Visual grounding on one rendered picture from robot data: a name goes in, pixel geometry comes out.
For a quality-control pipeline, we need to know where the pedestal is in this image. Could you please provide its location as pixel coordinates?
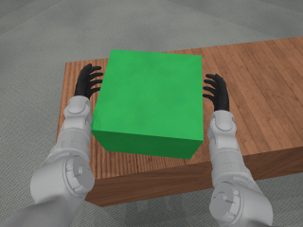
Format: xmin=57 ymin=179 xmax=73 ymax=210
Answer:
xmin=55 ymin=36 xmax=303 ymax=207

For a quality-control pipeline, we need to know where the robot left hand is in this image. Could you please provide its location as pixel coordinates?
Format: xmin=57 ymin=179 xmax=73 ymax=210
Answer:
xmin=74 ymin=63 xmax=103 ymax=100

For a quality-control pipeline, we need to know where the robot left forearm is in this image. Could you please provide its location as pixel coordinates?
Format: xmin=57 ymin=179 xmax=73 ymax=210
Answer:
xmin=30 ymin=96 xmax=93 ymax=199

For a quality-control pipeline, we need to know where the carton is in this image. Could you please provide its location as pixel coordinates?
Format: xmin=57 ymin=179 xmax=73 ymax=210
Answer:
xmin=91 ymin=49 xmax=204 ymax=160

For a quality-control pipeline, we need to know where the robot right forearm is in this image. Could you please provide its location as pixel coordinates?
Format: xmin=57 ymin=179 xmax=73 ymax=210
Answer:
xmin=207 ymin=110 xmax=263 ymax=195

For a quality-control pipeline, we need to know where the robot right hand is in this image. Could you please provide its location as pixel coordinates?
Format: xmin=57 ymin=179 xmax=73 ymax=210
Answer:
xmin=203 ymin=74 xmax=230 ymax=112

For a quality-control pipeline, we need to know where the robot right upper arm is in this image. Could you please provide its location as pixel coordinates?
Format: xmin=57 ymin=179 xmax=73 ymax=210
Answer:
xmin=209 ymin=181 xmax=280 ymax=227

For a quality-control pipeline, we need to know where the robot left upper arm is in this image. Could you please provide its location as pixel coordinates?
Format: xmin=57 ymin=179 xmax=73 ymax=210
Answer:
xmin=0 ymin=155 xmax=95 ymax=227

